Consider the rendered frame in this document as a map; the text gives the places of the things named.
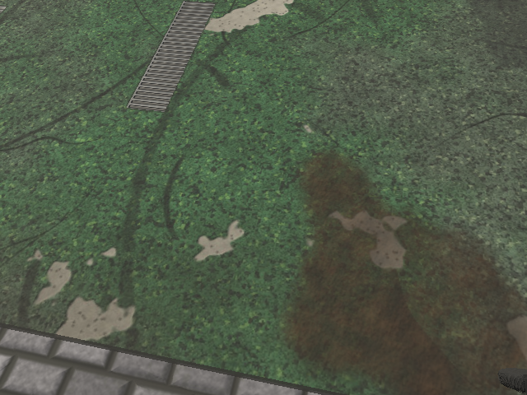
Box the robot right hand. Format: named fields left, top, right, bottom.
left=498, top=368, right=527, bottom=395

